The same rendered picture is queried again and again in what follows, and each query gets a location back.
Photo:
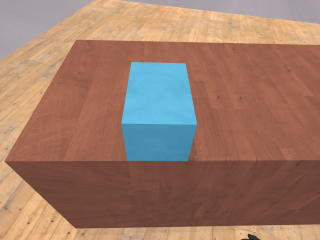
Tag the carton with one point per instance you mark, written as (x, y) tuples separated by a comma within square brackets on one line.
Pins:
[(158, 121)]

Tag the pedestal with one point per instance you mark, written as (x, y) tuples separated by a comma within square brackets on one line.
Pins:
[(255, 155)]

